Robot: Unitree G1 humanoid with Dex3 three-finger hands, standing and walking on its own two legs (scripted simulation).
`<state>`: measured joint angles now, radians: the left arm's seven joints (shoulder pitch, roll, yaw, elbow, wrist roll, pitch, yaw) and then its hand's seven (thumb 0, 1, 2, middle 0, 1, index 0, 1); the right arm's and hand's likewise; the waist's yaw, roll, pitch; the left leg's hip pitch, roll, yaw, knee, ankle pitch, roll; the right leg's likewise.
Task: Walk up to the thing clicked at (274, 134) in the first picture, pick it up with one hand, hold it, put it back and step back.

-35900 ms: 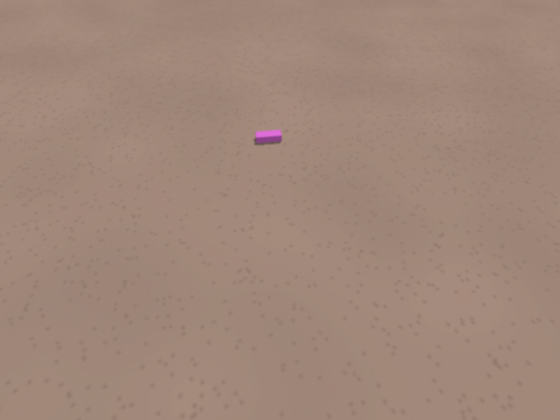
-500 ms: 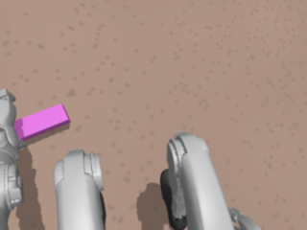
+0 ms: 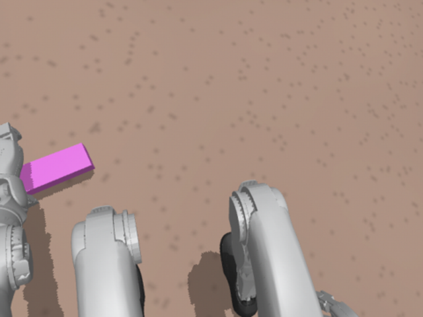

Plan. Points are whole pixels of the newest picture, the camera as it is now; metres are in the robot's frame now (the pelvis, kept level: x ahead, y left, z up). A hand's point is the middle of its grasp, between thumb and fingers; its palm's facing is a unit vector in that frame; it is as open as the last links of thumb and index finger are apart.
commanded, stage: approach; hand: left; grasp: from above
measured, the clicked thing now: (56, 168) +0.44 +0.30 -0.30
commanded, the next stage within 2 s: rest palm in 0.64 s
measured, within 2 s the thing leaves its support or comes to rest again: neither
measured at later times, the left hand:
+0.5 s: hand (40, 147) +0.46 +0.29 -0.19, palm faces -0.37 -0.19 -0.91, open 14.4 cm
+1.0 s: hand (33, 166) +0.43 +0.30 -0.20, palm faces -0.38 -0.22 -0.90, open 14.5 cm
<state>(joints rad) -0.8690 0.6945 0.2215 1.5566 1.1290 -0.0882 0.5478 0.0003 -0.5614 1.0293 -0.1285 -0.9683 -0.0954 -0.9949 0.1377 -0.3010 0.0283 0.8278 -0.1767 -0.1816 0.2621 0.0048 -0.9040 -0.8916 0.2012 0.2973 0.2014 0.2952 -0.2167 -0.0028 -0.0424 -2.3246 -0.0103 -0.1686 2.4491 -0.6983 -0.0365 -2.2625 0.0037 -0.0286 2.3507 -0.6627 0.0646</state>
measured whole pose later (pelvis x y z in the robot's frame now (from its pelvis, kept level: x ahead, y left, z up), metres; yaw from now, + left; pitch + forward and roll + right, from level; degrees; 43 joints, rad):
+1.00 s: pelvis +0.00 +0.00 -0.01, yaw -2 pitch +31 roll -10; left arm -1.01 0.74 0.23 1.77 1.15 -0.04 0.64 0.00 -0.59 1.06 -0.09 -0.95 -0.05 -0.98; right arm 0.08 -0.33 0.06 0.80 -0.22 -0.26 0.30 0.00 -0.90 -0.89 0.20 0.30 0.20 0.29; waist -0.29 -0.02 -0.01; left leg -2.33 -0.01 -0.19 2.48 -0.70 -0.03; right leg -2.26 0.01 -0.05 2.36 -0.65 0.06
